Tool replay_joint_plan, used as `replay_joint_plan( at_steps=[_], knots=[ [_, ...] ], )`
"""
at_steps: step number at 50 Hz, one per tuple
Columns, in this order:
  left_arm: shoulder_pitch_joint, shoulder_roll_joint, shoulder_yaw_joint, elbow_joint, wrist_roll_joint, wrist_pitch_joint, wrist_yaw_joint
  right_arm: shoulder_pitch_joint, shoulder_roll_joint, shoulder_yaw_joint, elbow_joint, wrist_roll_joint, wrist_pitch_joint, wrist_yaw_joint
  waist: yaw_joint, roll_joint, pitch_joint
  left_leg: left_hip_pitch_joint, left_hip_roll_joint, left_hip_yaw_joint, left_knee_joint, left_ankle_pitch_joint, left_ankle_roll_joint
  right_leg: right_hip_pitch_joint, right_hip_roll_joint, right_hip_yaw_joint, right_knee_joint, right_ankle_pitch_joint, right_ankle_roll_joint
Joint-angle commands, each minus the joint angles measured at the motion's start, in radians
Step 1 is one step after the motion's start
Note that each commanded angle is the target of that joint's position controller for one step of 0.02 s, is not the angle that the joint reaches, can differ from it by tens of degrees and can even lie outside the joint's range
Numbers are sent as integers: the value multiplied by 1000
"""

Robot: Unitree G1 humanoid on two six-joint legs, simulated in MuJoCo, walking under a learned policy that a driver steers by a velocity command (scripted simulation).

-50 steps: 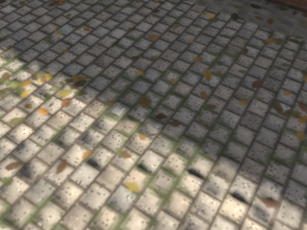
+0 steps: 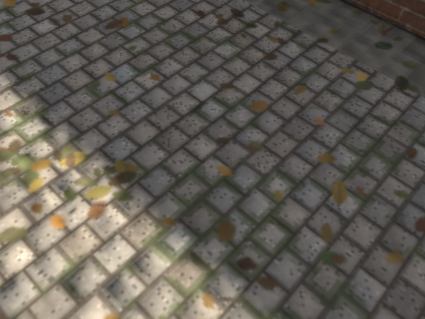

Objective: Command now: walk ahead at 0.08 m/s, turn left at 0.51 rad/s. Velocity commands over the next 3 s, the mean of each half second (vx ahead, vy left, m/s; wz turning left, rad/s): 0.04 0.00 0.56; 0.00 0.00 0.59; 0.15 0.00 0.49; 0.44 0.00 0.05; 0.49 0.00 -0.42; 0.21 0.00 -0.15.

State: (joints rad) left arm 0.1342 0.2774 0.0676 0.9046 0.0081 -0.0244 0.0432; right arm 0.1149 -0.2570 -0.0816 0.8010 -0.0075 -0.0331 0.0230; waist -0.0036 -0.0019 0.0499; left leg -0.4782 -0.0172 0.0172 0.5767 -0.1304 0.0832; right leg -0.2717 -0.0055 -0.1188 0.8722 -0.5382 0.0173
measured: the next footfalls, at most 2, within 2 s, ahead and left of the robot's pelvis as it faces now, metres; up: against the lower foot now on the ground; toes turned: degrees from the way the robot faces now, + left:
right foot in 0.44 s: +0.13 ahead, -0.14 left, +0.00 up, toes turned +20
left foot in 0.86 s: +0.02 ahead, +0.11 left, +0.00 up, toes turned +33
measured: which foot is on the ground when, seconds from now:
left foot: down 0.00-0.44, up 0.46-0.84, down 0.86-1.00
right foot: up 0.00-0.42, down 0.44-0.86, up 0.88-1.00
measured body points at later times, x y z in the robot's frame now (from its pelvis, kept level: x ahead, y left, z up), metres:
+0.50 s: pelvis +0.05 -0.04 +0.01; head +0.08 -0.05 +0.46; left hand +0.07 +0.27 -0.09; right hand +0.29 -0.26 -0.09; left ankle +0.07 +0.08 -0.69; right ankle +0.09 -0.15 -0.72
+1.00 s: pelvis +0.03 +0.00 +0.01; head +0.05 +0.05 +0.46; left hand -0.03 +0.32 -0.10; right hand +0.33 -0.13 -0.06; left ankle -0.02 +0.09 -0.72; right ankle +0.09 -0.14 -0.64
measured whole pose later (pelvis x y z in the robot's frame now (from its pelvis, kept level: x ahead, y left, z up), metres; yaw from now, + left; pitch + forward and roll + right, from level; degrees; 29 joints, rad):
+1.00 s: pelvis +0.03 +0.00 +0.01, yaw +36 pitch +2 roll -1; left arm 0.14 0.34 0.09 0.75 0.01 0.01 0.03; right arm 0.18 -0.30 -0.08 0.60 0.00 0.02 0.00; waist 0.01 -0.05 0.05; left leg -0.31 -0.03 -0.03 0.51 -0.24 0.04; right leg -0.51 -0.05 0.00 1.11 -0.48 0.06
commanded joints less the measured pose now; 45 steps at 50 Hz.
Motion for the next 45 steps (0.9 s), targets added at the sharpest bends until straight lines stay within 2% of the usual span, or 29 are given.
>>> replay_joint_plan(
  at_steps=[1,2,3,4,6,9,12,15,18,20,21,22,23,24,25,26,27,29,31,34,36,39,41,42,43,44,45],
  knots=[
    [37,93,10,-90,-24,-19,-25,130,-199,-49,-71,-3,-6,-12,-35,128,-341,553,340,-520,-183,553,303,-390,32,217,481,-94,8],
    [8,99,15,-85,-22,-12,-16,64,-169,-42,-86,17,-1,-18,-16,38,-249,449,285,-435,-210,392,236,-401,-4,207,414,-14,11],
    [-17,115,23,-87,-6,-1,-2,29,-148,-35,-97,26,8,-25,-6,15,-198,351,251,-399,-236,269,197,-379,-26,203,339,44,16],
    [-22,122,29,-96,0,9,4,16,-146,-34,-103,20,16,-32,13,45,-178,270,216,-377,-257,201,180,-322,-26,199,286,83,18],
    [-2,95,26,-98,-1,17,9,22,-162,-39,-114,3,23,-42,24,99,-179,225,180,-358,-271,185,169,-273,0,186,197,127,27],
    [-12,78,20,-102,-3,19,18,45,-188,-49,-126,10,28,-56,8,112,-198,240,171,-381,-270,111,159,-263,14,199,70,167,46],
    [-38,83,21,-113,-6,20,17,33,-190,-49,-142,12,38,-64,-5,133,-187,215,152,-419,-283,-66,136,-237,21,214,-17,208,54],
    [-48,89,21,-122,-11,8,9,31,-188,-48,-154,9,49,-67,-16,157,-170,212,144,-468,-284,-133,125,-201,32,221,-102,206,51],
    [-23,99,23,-122,-18,-9,-5,32,-187,-47,-167,11,59,-68,-13,174,-170,240,142,-520,-262,-82,116,-139,44,219,-219,194,32],
    [48,104,28,-104,-21,-18,-18,9,-186,-45,-181,23,70,-71,29,170,-169,216,110,-521,-222,-40,86,-18,47,194,-402,283,6],
    [92,131,38,-91,-16,-18,-22,19,-171,-40,-185,29,75,-74,44,144,-171,160,68,-490,-179,-83,48,84,-3,207,-499,351,-16],
    [109,198,53,-95,6,-13,-19,54,-117,-26,-189,27,78,-73,19,-31,-183,21,-26,-371,20,-289,-5,202,-210,377,-555,366,-85],
    [66,261,63,-108,42,-3,-18,46,-129,-34,-231,36,65,-67,-16,-316,-126,-168,-170,-174,234,-472,-54,160,-381,622,-610,550,-242],
    [4,203,51,-147,50,-6,-13,54,-218,-59,-212,13,53,-58,-15,-233,-116,-178,-87,-203,443,-448,-89,113,-420,619,-604,595,-290],
    [-50,151,38,-171,36,-6,-6,86,-238,-71,-183,18,56,-53,-35,-154,-116,-155,-76,-192,526,-379,-100,99,-356,500,-576,607,-245],
    [-77,127,32,-182,19,-4,-3,114,-209,-68,-156,19,69,-56,-44,-118,-104,-155,-70,-171,581,-326,-118,103,-288,405,-557,590,-198],
    [-74,115,26,-184,2,-2,1,124,-183,-61,-150,15,80,-57,-33,-118,-90,-180,-64,-162,645,-283,-136,116,-266,357,-552,591,-186],
    [-45,118,21,-183,4,8,6,97,-147,-48,-170,27,87,-50,-12,-128,-63,-186,-46,-111,653,-240,-159,110,-230,267,-563,609,-194],
    [12,135,26,-177,9,18,13,24,-128,-35,-211,34,84,-47,34,-155,-59,-226,-13,-79,544,-213,-179,195,-238,242,-566,625,-213],
    [48,178,42,-179,4,26,13,-13,-111,-22,-252,29,80,-34,63,-175,-94,-166,34,-49,391,-236,-188,258,-279,217,-551,680,-232],
    [32,203,53,-189,-1,28,4,-14,-107,-16,-267,27,80,-24,62,-184,-104,-70,47,-10,295,-251,-174,218,-292,179,-547,706,-231],
    [25,218,61,-194,-16,26,-12,3,-128,-25,-276,29,89,-12,54,-195,-105,33,34,38,167,-238,-141,192,-309,151,-522,708,-219],
    [10,222,64,-193,-34,23,-18,37,-129,-32,-272,31,95,-3,24,-189,-106,113,23,56,16,-164,-98,181,-315,131,-467,692,-186],
    [6,210,61,-189,-44,22,-19,80,-129,-38,-257,30,95,-2,-2,-171,-116,202,2,70,-103,-70,-68,148,-297,100,-406,654,-149],
    [64,170,52,-166,-37,18,-24,131,-164,-53,-241,28,93,-12,-13,-89,-141,355,3,22,-192,70,-31,57,-256,38,-291,560,-82],
    [65,106,31,-192,10,16,-30,180,-280,-83,-250,26,88,-29,-9,178,-175,564,230,-295,-201,431,54,-209,-150,-49,10,184,15],
    [0,90,22,-253,22,9,-26,160,-332,-82,-276,-5,69,-26,-18,323,-201,543,430,-552,-186,616,275,-421,-20,46,241,-167,63]
  ],
)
